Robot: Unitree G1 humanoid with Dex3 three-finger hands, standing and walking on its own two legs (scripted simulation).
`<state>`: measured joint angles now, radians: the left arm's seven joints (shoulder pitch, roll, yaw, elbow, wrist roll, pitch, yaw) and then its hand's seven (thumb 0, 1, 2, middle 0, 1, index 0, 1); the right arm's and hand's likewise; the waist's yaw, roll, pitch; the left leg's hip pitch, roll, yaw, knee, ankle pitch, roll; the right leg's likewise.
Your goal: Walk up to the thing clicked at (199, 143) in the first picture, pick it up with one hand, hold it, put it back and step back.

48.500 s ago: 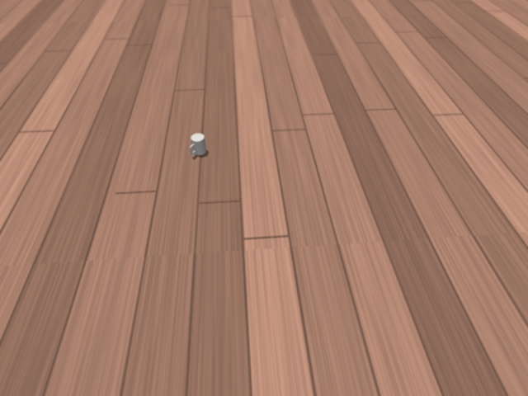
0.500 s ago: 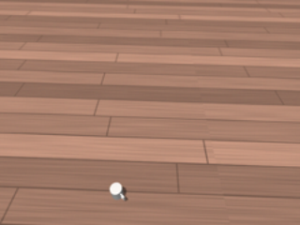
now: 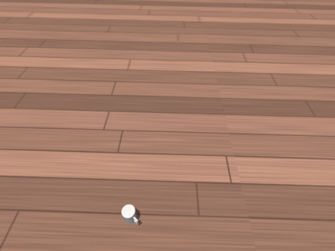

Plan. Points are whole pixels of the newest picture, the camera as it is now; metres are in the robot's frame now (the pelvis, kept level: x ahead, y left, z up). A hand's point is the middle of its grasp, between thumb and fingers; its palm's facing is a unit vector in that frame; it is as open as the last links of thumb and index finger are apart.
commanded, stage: stand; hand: left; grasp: from above
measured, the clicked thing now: (131, 216) +0.44 +0.20 -0.73
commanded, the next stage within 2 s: step back in 0.36 s
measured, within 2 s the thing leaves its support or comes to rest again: neither
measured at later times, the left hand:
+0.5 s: hand out of the picture +0.07 +0.26 -0.16, palm faces +0.00 -0.93 -0.37, open 7.4 cm
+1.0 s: hand out of the picture +0.02 +0.28 -0.18, palm faces -0.11 -0.92 -0.37, open 7.4 cm
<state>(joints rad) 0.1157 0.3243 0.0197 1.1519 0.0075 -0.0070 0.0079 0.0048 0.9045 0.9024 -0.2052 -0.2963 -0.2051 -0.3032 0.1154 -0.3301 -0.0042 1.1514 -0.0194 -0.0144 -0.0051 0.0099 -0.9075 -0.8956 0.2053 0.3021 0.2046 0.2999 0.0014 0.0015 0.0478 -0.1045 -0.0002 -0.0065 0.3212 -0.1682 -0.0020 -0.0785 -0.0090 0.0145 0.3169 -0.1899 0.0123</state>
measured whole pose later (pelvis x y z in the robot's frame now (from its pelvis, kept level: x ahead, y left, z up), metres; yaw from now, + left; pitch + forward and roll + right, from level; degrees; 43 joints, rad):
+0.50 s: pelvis -0.02 +0.00 -0.01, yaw +0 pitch -2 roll +0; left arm 0.10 0.37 0.04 1.04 -0.01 0.01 0.01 0.00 0.90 0.90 -0.21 -0.30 -0.21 -0.30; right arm 0.06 -0.36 -0.03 1.07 0.00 0.02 0.01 0.01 -0.91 -0.90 0.21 0.30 0.21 0.30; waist -0.01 0.00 0.12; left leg -0.23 0.01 -0.01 0.47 -0.21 0.00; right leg -0.20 0.00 0.02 0.47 -0.24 0.00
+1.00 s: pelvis -0.12 +0.02 -0.02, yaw -4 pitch -2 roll -1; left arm 0.11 0.40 0.07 0.85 0.01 0.06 0.02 0.01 0.90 0.90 -0.21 -0.30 -0.21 -0.30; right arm 0.17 -0.35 -0.04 0.87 -0.03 0.01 -0.02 0.01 -0.90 -0.90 0.21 0.30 0.21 0.30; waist -0.02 -0.04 0.21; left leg -0.32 0.03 0.02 0.63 -0.27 0.03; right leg -0.42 0.08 0.15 1.08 -0.52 0.02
